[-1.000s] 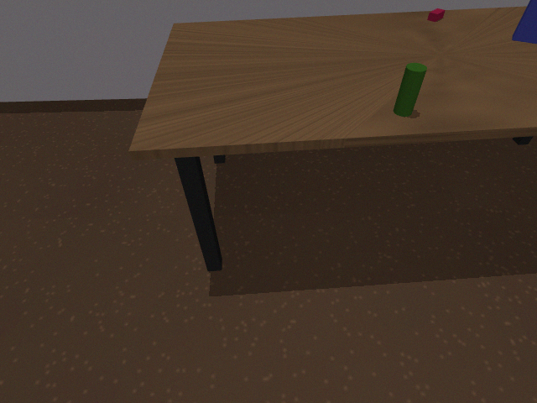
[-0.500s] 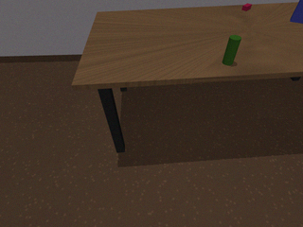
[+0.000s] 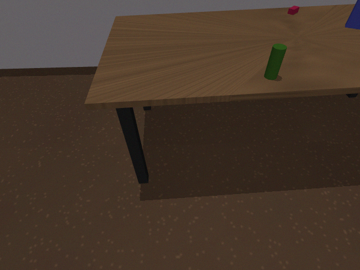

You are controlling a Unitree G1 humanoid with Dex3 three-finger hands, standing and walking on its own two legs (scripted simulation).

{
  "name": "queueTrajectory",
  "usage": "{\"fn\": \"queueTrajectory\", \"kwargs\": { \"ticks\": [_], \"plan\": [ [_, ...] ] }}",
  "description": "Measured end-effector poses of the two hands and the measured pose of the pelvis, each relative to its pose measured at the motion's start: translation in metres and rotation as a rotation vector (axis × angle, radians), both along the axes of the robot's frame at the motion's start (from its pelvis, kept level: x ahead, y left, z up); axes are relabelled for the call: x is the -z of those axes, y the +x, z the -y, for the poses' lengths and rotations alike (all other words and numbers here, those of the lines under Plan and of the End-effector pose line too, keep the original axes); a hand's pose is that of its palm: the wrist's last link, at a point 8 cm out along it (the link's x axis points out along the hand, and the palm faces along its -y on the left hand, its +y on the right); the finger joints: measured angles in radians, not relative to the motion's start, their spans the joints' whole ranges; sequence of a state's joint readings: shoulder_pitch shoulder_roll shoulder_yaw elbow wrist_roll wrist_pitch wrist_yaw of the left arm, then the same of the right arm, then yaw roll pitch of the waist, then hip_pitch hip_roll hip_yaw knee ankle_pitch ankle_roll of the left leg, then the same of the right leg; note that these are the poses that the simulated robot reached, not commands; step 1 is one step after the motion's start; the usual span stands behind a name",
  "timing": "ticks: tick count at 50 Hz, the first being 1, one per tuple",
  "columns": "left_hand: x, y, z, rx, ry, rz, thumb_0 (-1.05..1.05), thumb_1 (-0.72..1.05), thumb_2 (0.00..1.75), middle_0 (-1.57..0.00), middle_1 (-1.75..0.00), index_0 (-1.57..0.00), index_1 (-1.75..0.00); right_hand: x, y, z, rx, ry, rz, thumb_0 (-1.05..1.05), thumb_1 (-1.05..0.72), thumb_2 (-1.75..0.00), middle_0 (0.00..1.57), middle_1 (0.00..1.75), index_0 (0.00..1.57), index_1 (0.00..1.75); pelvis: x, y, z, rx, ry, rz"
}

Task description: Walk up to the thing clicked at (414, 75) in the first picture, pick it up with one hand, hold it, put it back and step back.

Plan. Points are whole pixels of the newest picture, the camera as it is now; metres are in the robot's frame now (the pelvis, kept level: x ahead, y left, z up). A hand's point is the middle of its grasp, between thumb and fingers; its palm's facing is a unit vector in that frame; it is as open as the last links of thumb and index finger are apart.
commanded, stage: stand
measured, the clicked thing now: (274, 62) +0.88 -0.37 +0.01
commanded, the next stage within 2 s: walk up in 0.12 s
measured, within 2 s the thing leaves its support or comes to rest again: neither
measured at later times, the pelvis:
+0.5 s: pelvis +0.07 +0.08 -0.02, yaw -9 degrees
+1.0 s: pelvis +0.24 +0.07 -0.02, yaw -17 degrees
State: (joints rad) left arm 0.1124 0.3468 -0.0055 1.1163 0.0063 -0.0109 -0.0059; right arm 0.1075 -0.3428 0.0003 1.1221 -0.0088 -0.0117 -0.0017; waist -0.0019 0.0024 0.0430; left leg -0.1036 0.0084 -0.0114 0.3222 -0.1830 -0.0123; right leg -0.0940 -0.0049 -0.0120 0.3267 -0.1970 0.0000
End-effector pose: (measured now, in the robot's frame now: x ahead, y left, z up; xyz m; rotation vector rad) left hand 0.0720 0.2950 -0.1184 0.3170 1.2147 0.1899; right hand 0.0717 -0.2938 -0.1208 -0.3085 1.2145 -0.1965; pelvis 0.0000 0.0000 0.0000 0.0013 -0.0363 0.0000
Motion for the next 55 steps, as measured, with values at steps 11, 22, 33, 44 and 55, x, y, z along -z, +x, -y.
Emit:
{"fn": "queueTrajectory", "kwargs": {
  "ticks": [11,22,33,44,55],
  "plan": [
    [-0.001,-0.011,-0.011,0.021,0.004,-0.012,0.01,0.90,0.90,-0.21,-0.30,-0.20,-0.30,-0.003,0.003,0.010,0.011,-0.012,0.033,0.01,-0.90,-0.90,0.21,0.30,0.21,0.30,0.004,0.006,-0.008,0.047,-0.006,-0.010],
    [0.013,0.004,-0.104,0.048,0.064,-0.137,0.01,0.90,0.90,-0.21,-0.30,-0.20,-0.30,-0.013,0.031,-0.019,0.057,-0.100,0.063,0.01,-0.91,-0.90,0.20,0.30,0.21,0.30,0.022,0.055,-0.071,0.123,-0.021,0.006],
    [-0.006,0.164,-0.119,0.235,0.049,0.019,0.01,0.91,0.90,-0.20,-0.30,-0.20,-0.30,-0.016,0.018,-0.080,0.227,-0.038,0.041,0.01,-0.90,-0.90,0.21,0.30,0.21,0.30,0.008,0.126,-0.098,0.199,-0.009,0.018],
    [-0.017,0.321,-0.062,0.399,0.074,0.138,0.01,0.90,0.90,-0.20,-0.30,-0.20,-0.30,0.028,0.045,-0.080,0.328,0.033,-0.039,0.01,-0.90,-0.90,0.21,0.30,0.21,0.30,0.027,0.207,-0.084,0.262,0.002,0.015],
    [-0.030,0.375,-0.046,0.397,0.051,0.175,0.01,0.90,0.90,-0.21,-0.30,-0.20,-0.30,0.008,0.157,-0.060,0.295,0.013,0.072,0.01,-0.91,-0.90,0.21,0.30,0.21,0.30,0.012,0.277,-0.078,0.340,0.011,0.033]
  ]
}}
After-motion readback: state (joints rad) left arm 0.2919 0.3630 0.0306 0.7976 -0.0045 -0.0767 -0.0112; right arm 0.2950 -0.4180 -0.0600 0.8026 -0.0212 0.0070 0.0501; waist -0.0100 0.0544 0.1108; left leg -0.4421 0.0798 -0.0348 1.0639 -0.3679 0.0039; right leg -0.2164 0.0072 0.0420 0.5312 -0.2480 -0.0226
